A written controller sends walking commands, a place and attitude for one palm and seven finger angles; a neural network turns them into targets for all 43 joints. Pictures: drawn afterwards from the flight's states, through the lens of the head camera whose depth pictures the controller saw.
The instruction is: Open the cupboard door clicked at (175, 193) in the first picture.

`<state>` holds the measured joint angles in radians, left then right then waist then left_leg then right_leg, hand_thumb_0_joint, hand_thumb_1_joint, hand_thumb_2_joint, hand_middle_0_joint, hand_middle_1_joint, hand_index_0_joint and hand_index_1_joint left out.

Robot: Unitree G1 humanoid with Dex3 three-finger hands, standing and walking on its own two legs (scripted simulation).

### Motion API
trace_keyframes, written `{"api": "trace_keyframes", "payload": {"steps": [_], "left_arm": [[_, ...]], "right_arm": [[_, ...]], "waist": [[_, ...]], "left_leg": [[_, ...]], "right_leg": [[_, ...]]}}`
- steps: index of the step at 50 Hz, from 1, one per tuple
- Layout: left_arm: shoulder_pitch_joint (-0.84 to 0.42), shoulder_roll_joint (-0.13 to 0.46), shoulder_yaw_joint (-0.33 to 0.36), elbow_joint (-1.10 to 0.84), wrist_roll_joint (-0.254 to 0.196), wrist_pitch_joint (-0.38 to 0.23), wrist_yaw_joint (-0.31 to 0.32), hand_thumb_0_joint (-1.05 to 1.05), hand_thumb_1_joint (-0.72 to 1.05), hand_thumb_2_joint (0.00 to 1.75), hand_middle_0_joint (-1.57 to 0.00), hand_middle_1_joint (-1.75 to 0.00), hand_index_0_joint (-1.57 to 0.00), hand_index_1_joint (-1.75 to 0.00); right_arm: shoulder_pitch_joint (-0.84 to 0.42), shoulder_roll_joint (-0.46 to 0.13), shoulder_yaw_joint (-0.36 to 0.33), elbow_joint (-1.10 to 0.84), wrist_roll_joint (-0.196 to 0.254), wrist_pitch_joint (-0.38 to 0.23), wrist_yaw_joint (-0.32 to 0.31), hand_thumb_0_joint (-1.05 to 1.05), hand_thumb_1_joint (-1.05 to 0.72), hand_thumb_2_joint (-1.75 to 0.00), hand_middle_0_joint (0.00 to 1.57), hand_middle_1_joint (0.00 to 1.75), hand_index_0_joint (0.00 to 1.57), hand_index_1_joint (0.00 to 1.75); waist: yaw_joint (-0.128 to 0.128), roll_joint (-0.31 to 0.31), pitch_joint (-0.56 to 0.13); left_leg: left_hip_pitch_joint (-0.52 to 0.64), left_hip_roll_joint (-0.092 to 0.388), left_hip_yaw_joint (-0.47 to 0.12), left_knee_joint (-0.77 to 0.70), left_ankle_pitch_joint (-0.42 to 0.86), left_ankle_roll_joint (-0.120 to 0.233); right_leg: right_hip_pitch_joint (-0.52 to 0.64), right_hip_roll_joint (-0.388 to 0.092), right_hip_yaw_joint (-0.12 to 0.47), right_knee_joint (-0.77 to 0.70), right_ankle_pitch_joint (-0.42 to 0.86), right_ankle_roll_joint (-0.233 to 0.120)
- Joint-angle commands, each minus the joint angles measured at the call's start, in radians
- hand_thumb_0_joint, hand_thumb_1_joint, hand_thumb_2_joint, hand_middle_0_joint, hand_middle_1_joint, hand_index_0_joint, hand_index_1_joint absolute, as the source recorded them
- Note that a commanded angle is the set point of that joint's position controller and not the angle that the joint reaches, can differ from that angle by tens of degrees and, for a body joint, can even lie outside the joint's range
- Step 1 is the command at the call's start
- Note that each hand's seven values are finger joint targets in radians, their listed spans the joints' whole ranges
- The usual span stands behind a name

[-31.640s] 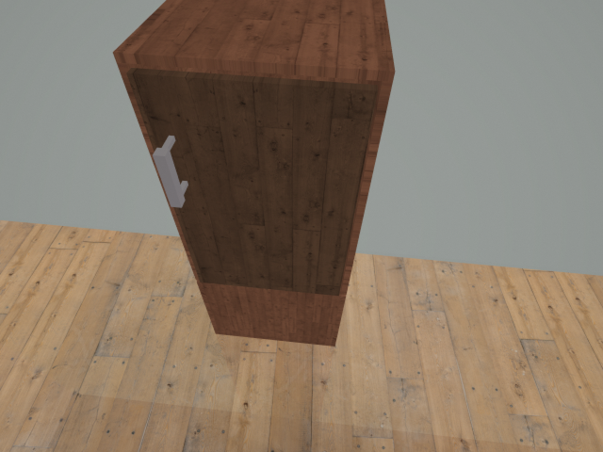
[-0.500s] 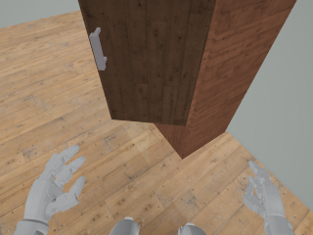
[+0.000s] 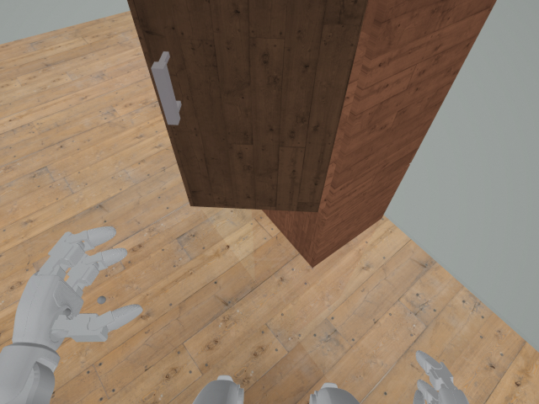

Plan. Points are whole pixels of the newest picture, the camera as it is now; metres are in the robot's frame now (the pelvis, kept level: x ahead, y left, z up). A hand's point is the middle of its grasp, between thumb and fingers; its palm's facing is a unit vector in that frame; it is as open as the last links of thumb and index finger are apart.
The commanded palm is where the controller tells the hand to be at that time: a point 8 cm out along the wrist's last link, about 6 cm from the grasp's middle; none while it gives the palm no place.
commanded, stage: raise the hand with hooked fingers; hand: left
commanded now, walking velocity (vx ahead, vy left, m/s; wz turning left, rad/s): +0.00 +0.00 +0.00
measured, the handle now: (169, 89) +0.64 +0.22 +0.10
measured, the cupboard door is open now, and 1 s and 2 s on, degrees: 51 51 51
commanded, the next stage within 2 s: move the hooked fingers beside the handle in 1.20 s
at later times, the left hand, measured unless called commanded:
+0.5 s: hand (65, 254) +0.28 +0.28 +0.10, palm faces +0.03 -1.00 -0.04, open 13.8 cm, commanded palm +0.26 +0.32 +0.10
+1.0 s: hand (72, 231) +0.31 +0.27 +0.11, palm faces +0.01 -1.00 +0.00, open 14.0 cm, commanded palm +0.28 +0.32 +0.12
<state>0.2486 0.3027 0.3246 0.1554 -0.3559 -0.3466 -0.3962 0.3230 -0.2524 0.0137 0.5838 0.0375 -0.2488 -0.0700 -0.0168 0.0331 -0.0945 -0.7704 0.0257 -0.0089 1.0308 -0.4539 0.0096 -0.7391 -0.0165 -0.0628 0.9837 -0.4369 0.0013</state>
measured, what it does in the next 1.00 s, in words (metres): stands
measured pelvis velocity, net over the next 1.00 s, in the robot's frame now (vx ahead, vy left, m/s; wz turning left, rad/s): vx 0.02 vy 0.00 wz -0.01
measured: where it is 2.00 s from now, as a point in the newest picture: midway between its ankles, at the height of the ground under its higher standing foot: outside the picture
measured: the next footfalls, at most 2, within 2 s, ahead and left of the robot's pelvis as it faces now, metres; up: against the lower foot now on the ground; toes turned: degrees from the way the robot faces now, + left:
none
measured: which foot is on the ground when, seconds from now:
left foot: down 0.00-1.00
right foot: down 0.00-1.00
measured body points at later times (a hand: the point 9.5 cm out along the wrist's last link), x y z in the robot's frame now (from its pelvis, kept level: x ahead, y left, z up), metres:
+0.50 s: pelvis +0.02 +0.01 +0.02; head +0.06 +0.02 +0.47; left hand +0.28 +0.33 +0.10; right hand +0.20 -0.21 -0.05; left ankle +0.03 +0.11 -0.67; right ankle +0.03 -0.12 -0.67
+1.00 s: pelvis +0.02 +0.00 +0.03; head +0.05 +0.00 +0.48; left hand +0.30 +0.32 +0.12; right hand +0.16 -0.26 -0.05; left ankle +0.03 +0.11 -0.67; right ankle +0.03 -0.12 -0.67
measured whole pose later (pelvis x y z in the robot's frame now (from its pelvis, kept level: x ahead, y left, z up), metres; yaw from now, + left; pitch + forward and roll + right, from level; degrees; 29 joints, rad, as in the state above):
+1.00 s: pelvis +0.02 +0.00 +0.03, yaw +0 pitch +7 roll -1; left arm -0.06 0.41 0.45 0.43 -0.37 -0.23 -0.53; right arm 0.30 -0.29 0.03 0.55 0.05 -0.19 -0.09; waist -0.01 0.02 -0.06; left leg -0.57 0.03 0.00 0.84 -0.40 0.01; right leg -0.54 -0.01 -0.05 0.79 -0.37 0.00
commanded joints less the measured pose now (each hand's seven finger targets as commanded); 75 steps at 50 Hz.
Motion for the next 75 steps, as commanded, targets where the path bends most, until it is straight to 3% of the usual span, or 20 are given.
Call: {"api": "trace_keyframes", "payload": {"steps": [1,4,13,22,25,28,34,39,44,50,56,58,59,63,65,67,68,71,72,75], "left_arm": [[-0.143,0.192,0.084,-0.177,-0.012,-0.068,-0.017,0.0,-0.17,0.44,-0.28,-0.99,-0.28,-0.99],[-0.165,0.213,0.092,-0.223,-0.013,-0.058,-0.015,0.0,-0.24,0.41,-0.28,-1.03,-0.28,-1.03],[-0.263,0.243,0.103,-0.184,-0.002,0.013,-0.02,0.0,-0.45,0.32,-0.3,-1.17,-0.3,-1.17],[-0.362,0.297,0.157,-0.097,-0.015,0.064,-0.06,0.0,-0.5,0.3,-0.3,-1.2,-0.3,-1.2],[-0.423,0.318,0.162,-0.067,-0.017,0.07,-0.086,0.0,-0.5,0.3,-0.3,-1.2,-0.3,-1.2],[-0.463,0.337,0.177,-0.016,-0.031,0.079,-0.108,0.0,-0.5,0.3,-0.3,-1.2,-0.3,-1.2],[-0.541,0.401,0.216,0.007,-0.032,0.077,-0.134,0.0,-0.5,0.3,-0.3,-1.2,-0.3,-1.2],[-0.489,0.355,0.19,0.125,-0.041,0.101,-0.153,0.0,-0.5,0.3,-0.3,-1.2,-0.3,-1.2],[-0.522,0.404,0.224,0.051,-0.034,0.072,-0.138,0.0,-0.5,0.3,-0.3,-1.2,-0.3,-1.2],[-0.533,0.385,0.215,0.068,-0.033,0.043,-0.124,0.0,-0.5,0.3,-0.3,-1.2,-0.3,-1.2],[-0.536,0.389,0.209,0.03,-0.028,0.035,-0.126,0.0,-0.5,0.3,-0.3,-1.2,-0.3,-1.2],[-0.524,0.393,0.22,0.062,-0.039,0.041,-0.128,0.0,-0.5,0.3,-0.3,-1.2,-0.3,-1.2],[-0.533,0.381,0.208,0.074,-0.036,0.047,-0.133,0.0,-0.5,0.3,-0.3,-1.2,-0.3,-1.2],[-0.539,0.367,0.19,0.11,-0.037,0.062,-0.142,0.0,-0.5,0.3,-0.3,-1.2,-0.3,-1.2],[-0.55,0.379,0.197,0.084,-0.034,0.056,-0.144,0.0,-0.5,0.3,-0.3,-1.2,-0.3,-1.2],[-0.626,0.378,0.186,0.104,-0.027,0.052,-0.137,0.0,-0.5,0.3,-0.3,-1.2,-0.3,-1.2],[-0.675,0.404,0.201,0.149,-0.028,0.054,-0.136,0.0,-0.5,0.3,-0.3,-1.2,-0.3,-1.2],[-0.818,0.421,0.18,0.22,0.001,0.043,-0.136,0.0,-0.5,0.3,-0.3,-1.2,-0.3,-1.2],[-0.845,0.403,0.157,0.234,0.003,0.037,-0.139,0.0,-0.5,0.3,-0.3,-1.2,-0.3,-1.2],[-0.888,0.471,0.193,0.275,0.022,0.025,-0.147,0.0,-0.5,0.3,-0.3,-1.2,-0.3,-1.2]], "right_arm": [[-0.086,-0.153,-0.056,-0.17,0.005,-0.071,-0.015,0.0,-0.9,-0.9,0.2,0.3,0.2,0.3],[-0.079,-0.154,-0.052,-0.173,0.003,-0.073,-0.015,0.0,-0.9,-0.9,0.2,0.3,0.2,0.3],[-0.079,-0.16,-0.039,-0.178,0.006,-0.048,-0.016,0.0,-0.9,-0.9,0.2,0.3,0.2,0.3],[-0.083,-0.16,-0.03,-0.175,0.006,-0.026,-0.025,0.0,-0.9,-0.9,0.2,0.3,0.2,0.3],[-0.086,-0.163,-0.026,-0.17,0.007,-0.019,-0.027,0.0,-0.9,-0.9,0.2,0.3,0.2,0.3],[-0.086,-0.166,-0.023,-0.169,0.007,-0.013,-0.032,0.0,-0.9,-0.9,0.2,0.3,0.2,0.3],[-0.076,-0.169,-0.024,-0.162,0.008,-0.006,-0.035,0.0,-0.9,-0.9,0.2,0.3,0.2,0.3],[-0.074,-0.172,-0.027,-0.168,0.014,0.004,-0.03,0.0,-0.9,-0.9,0.2,0.3,0.2,0.3],[-0.07,-0.171,-0.032,-0.18,0.008,0.007,-0.024,0.0,-0.9,-0.9,0.2,0.3,0.2,0.3],[-0.074,-0.166,-0.031,-0.172,0.01,0.012,-0.028,0.0,-0.9,-0.9,0.2,0.3,0.2,0.3],[-0.075,-0.159,-0.029,-0.169,0.011,0.004,-0.034,0.0,-0.9,-0.9,0.2,0.3,0.2,0.3],[-0.071,-0.165,-0.027,-0.168,0.008,0.004,-0.036,0.0,-0.9,-0.9,0.2,0.3,0.2,0.3],[-0.078,-0.164,-0.026,-0.165,0.011,0.004,-0.037,0.0,-0.9,-0.9,0.2,0.3,0.2,0.3],[-0.077,-0.167,-0.025,-0.17,0.014,0.005,-0.039,0.0,-0.9,-0.9,0.2,0.3,0.2,0.3],[-0.078,-0.164,-0.026,-0.172,0.013,0.003,-0.038,0.0,-0.9,-0.9,0.2,0.3,0.2,0.3],[-0.078,-0.165,-0.023,-0.16,0.013,0.003,-0.042,0.0,-0.9,-0.9,0.2,0.3,0.2,0.3],[-0.069,-0.172,-0.021,-0.149,0.01,0.008,-0.046,0.0,-0.9,-0.9,0.2,0.3,0.2,0.3],[-0.061,-0.175,-0.02,-0.128,0.014,0.012,-0.055,0.0,-0.9,-0.9,0.2,0.3,0.2,0.3],[-0.058,-0.173,-0.02,-0.125,0.013,0.01,-0.055,0.0,-0.9,-0.9,0.2,0.3,0.2,0.3],[-0.039,-0.18,-0.023,-0.115,0.01,0.02,-0.055,0.0,-0.9,-0.9,0.2,0.3,0.2,0.3]], "waist": [[0.02,0.011,-0.189],[0.023,0.052,-0.223],[0.02,0.108,-0.188],[0.021,0.047,-0.207],[0.021,0.08,-0.212],[0.02,0.045,-0.191],[0.024,0.074,-0.239],[0.026,0.017,-0.163],[0.034,0.044,-0.222],[0.023,0.047,-0.178],[0.023,0.079,-0.215],[0.022,0.02,-0.195],[0.02,0.047,-0.183],[0.018,0.01,-0.157],[0.021,0.017,-0.198],[0.005,0.035,-0.175],[-0.006,-0.017,-0.144],[-0.022,0.035,-0.151],[-0.026,0.033,-0.171],[-0.011,0.058,-0.251]], "left_leg": [[0.142,-0.027,-0.028,-0.207,0.115,0.01],[0.208,-0.024,-0.037,-0.227,0.182,0.006],[0.276,-0.018,-0.049,-0.27,0.246,-0.008],[0.315,-0.019,-0.045,-0.291,0.306,-0.011],[0.335,-0.02,-0.04,-0.297,0.328,-0.012],[0.324,-0.024,-0.036,-0.301,0.304,-0.006],[0.361,-0.026,-0.027,-0.312,0.35,-0.002],[0.311,-0.031,-0.015,-0.328,0.277,0.004],[0.327,-0.033,-0.005,-0.322,0.297,0.009],[0.298,-0.034,0.004,-0.32,0.251,0.01],[0.334,-0.032,-0.002,-0.326,0.276,0.011],[0.317,-0.032,-0.003,-0.322,0.275,0.013],[0.311,-0.031,-0.001,-0.325,0.258,0.01],[0.3,-0.032,-0.004,-0.327,0.232,0.011],[0.313,-0.033,-0.003,-0.326,0.239,0.012],[0.304,-0.033,-0.005,-0.322,0.218,0.01],[0.277,-0.031,-0.006,-0.312,0.199,0.011],[0.275,-0.029,-0.012,-0.312,0.157,0.009],[0.285,-0.031,-0.01,-0.309,0.156,0.012],[0.294,-0.03,-0.012,-0.294,0.215,0.011]], "right_leg": [[0.119,0.033,0.009,-0.169,0.02,-0.02],[0.145,0.038,-0.006,-0.16,0.101,-0.027],[0.174,0.047,-0.024,-0.183,0.167,-0.033],[0.227,0.048,-0.025,-0.22,0.239,-0.029],[0.24,0.048,-0.019,-0.23,0.259,-0.033],[0.256,0.051,-0.013,-0.25,0.254,-0.035],[0.3,0.048,-0.001,-0.266,0.301,-0.035],[0.287,0.045,0.006,-0.295,0.252,-0.031],[0.324,0.041,0.023,-0.294,0.273,-0.03],[0.312,0.038,0.039,-0.306,0.234,-0.026],[0.324,0.04,0.032,-0.301,0.262,-0.026],[0.325,0.045,0.034,-0.302,0.266,-0.024],[0.312,0.041,0.033,-0.304,0.251,-0.024],[0.301,0.042,0.033,-0.311,0.218,-0.025],[0.314,0.038,0.038,-0.309,0.228,-0.022],[0.283,0.038,0.036,-0.308,0.207,-0.021],[0.274,0.042,0.046,-0.313,0.182,-0.021],[0.236,0.035,0.047,-0.309,0.131,-0.021],[0.238,0.034,0.053,-0.309,0.132,-0.02],[0.274,0.033,0.054,-0.285,0.197,-0.026]]}}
